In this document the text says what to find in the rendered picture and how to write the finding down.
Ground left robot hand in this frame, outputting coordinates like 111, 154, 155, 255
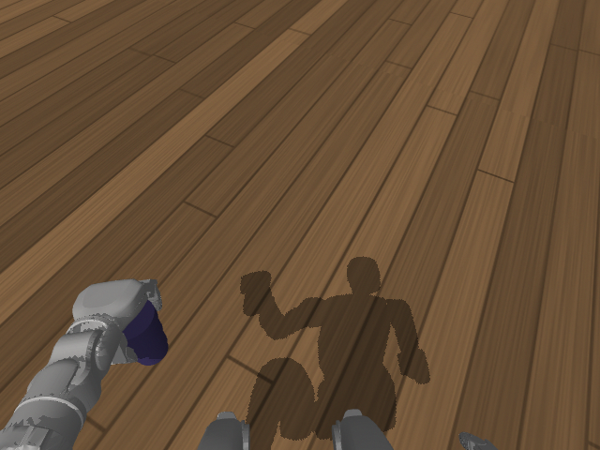
72, 278, 162, 365

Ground left robot arm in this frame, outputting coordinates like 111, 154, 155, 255
0, 316, 122, 450

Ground cup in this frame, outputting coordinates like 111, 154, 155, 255
123, 300, 169, 366

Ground right robot hand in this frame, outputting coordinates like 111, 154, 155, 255
459, 432, 498, 450

